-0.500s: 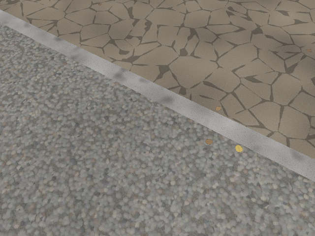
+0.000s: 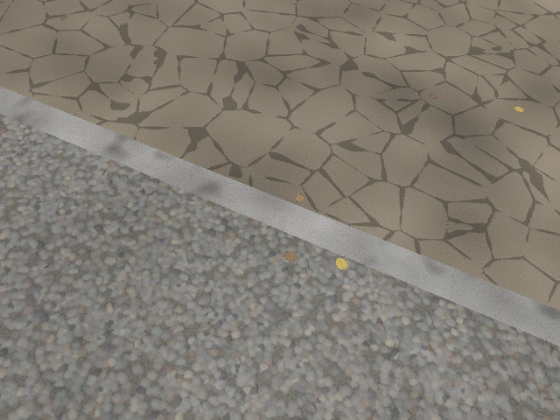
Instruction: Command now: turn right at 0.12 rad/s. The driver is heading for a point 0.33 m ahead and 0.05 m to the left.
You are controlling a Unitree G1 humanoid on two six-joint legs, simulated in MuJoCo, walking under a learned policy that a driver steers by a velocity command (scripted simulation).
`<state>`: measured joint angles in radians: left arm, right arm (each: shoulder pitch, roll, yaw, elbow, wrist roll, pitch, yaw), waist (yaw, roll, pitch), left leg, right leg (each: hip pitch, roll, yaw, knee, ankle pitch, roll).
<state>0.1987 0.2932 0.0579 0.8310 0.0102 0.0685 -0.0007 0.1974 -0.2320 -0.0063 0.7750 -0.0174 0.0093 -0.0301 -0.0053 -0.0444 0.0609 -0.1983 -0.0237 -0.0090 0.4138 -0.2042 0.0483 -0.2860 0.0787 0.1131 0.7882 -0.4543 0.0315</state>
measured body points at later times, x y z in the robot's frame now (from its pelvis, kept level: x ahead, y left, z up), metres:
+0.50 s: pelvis -0.01 -0.02 +0.00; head -0.01 -0.02 +0.45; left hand +0.04 +0.23 -0.15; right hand +0.02 -0.28 -0.15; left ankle +0.01 +0.09 -0.75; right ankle -0.04 -0.12 -0.75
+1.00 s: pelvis +0.05 +0.01 -0.01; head +0.05 +0.03 +0.44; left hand -0.02 +0.26 -0.17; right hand +0.09 -0.24 -0.15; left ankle +0.05 +0.09 -0.75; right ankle -0.04 -0.12 -0.74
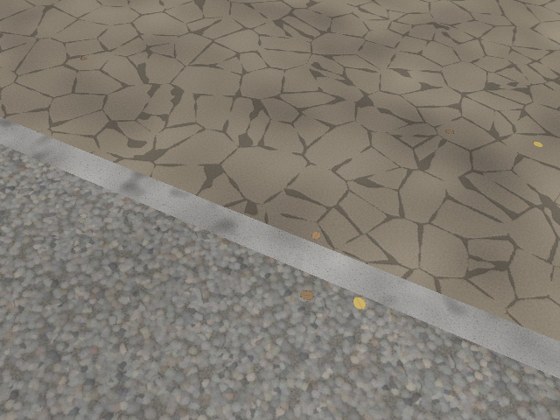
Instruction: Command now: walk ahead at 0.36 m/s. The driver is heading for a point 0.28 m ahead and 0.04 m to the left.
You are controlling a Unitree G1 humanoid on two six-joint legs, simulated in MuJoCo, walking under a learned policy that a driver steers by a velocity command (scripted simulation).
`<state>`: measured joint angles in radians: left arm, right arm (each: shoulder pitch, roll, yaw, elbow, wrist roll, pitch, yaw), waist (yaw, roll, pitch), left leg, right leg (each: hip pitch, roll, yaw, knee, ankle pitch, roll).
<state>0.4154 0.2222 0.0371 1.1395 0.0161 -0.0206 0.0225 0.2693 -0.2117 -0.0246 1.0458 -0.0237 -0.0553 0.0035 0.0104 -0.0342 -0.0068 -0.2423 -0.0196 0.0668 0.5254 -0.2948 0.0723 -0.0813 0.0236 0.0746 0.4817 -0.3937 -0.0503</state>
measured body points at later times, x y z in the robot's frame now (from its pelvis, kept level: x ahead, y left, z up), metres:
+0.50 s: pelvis +0.19 +0.01 -0.01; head +0.22 +0.01 +0.44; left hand +0.26 +0.25 -0.16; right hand +0.14 -0.20 -0.17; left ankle +0.05 +0.10 -0.66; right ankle +0.27 -0.03 -0.73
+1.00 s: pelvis +0.24 +0.04 +0.01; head +0.24 +0.05 +0.46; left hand +0.23 +0.26 -0.15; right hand +0.21 -0.17 -0.15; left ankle +0.22 +0.15 -0.73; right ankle +0.27 -0.03 -0.73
